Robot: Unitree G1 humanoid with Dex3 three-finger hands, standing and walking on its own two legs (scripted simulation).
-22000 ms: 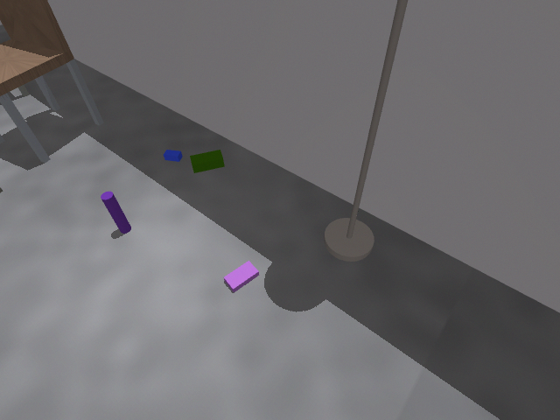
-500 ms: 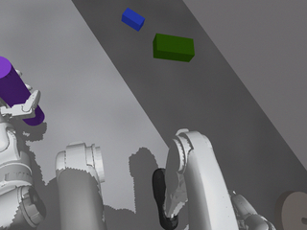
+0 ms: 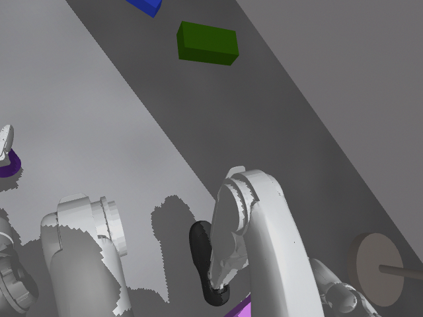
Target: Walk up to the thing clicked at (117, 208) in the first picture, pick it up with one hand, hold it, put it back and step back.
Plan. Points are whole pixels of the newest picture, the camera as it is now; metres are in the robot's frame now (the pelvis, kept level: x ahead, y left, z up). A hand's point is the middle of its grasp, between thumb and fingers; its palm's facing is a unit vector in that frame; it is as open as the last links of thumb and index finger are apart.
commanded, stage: lower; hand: left
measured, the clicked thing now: out of the picture +0.43 +0.32 -0.13
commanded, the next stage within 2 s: loosen in 0.98 s
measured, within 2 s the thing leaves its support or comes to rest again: rests again in 1.98 s
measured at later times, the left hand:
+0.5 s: hand out of the picture +0.43 +0.31 -0.14, palm faces +0.45 -0.89 +0.00, open 8.1 cm
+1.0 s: hand out of the picture +0.43 +0.31 -0.16, palm faces +0.45 -0.89 +0.01, open 8.1 cm
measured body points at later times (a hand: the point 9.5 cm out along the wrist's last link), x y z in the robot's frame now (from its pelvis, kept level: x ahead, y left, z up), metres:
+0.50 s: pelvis -0.01 +0.00 -0.01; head +0.23 +0.15 +0.34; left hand +0.40 +0.36 -0.14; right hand +0.14 -0.26 -0.06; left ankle +0.08 +0.13 -0.26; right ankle +0.12 -0.11 -0.26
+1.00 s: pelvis -0.01 +0.01 -0.01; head +0.23 +0.17 +0.33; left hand +0.40 +0.35 -0.16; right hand +0.14 -0.26 -0.06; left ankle +0.08 +0.13 -0.26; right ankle +0.12 -0.11 -0.26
